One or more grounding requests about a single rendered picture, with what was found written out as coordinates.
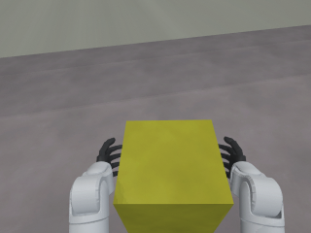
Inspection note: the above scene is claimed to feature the right robot forearm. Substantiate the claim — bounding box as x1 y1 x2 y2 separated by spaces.
229 161 285 233

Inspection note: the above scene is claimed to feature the robot left hand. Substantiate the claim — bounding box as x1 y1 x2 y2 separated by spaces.
96 138 122 177

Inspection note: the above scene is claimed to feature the robot right hand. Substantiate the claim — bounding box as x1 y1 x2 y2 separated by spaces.
218 136 246 179

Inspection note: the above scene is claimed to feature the left robot forearm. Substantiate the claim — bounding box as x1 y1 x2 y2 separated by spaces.
69 161 115 233

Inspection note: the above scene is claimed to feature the carton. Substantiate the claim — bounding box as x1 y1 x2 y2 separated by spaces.
113 119 234 233

